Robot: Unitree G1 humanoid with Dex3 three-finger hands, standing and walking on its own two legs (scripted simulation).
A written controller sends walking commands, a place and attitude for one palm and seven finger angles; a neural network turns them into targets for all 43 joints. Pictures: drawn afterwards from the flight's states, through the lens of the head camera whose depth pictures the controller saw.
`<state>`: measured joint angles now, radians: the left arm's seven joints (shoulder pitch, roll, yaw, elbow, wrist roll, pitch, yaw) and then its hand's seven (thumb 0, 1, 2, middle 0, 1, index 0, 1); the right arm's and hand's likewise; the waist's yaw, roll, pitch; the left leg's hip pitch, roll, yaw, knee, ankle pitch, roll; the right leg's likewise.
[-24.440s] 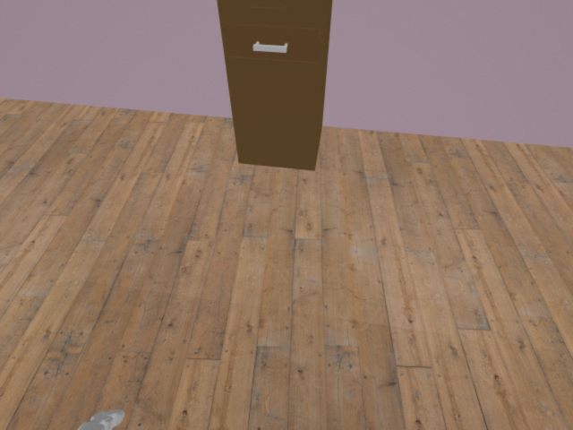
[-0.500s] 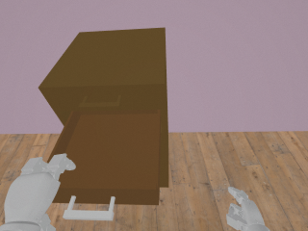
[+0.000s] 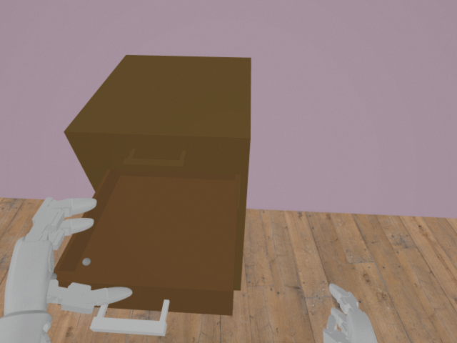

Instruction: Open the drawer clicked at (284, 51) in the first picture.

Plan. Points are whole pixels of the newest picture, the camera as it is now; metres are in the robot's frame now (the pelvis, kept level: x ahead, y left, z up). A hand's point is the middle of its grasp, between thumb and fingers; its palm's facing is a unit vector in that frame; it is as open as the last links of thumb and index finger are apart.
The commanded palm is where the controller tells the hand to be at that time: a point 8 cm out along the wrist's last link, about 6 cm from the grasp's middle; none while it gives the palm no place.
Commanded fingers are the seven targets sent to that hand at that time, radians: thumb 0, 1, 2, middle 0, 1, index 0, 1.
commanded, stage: draw the hand back to the body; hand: left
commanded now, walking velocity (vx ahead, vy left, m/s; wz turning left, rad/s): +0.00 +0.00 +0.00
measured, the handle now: (132, 315) +0.19 +0.22 -0.10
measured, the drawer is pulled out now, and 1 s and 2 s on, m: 0.30 0.30 0.30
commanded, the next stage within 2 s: step back with the hand held close in 0.72 s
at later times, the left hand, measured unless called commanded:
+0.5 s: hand (70, 256) +0.17 +0.22 +0.17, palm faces +0.41 -0.81 -0.42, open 8.8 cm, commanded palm +0.12 +0.26 +0.18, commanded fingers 0.00 0.90 0.90 -0.20 -0.30 -0.20 -0.30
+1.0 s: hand (77, 253) +0.18 +0.21 +0.17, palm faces +0.37 -0.80 -0.48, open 7.4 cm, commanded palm +0.10 +0.25 +0.18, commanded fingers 0.00 0.90 0.90 -0.20 -0.30 -0.20 -0.30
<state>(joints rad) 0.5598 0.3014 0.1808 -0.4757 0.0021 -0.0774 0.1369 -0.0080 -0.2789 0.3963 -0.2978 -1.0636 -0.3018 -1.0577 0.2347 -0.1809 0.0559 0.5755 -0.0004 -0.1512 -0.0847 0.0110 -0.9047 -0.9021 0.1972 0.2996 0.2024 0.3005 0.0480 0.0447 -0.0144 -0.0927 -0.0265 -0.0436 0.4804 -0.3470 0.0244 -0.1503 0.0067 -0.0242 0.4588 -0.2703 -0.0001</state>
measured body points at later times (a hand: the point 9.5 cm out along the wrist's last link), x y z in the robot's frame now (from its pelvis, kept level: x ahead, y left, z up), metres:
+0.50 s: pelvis -0.01 -0.02 +0.00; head -0.02 -0.05 +0.45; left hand +0.15 +0.26 +0.19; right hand +0.19 -0.23 -0.08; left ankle -0.05 +0.10 -0.74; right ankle -0.01 -0.12 -0.74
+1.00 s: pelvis -0.03 -0.03 +0.00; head +0.01 -0.05 +0.45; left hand +0.15 +0.25 +0.19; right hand +0.17 -0.26 -0.09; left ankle -0.05 +0.10 -0.74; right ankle -0.01 -0.12 -0.74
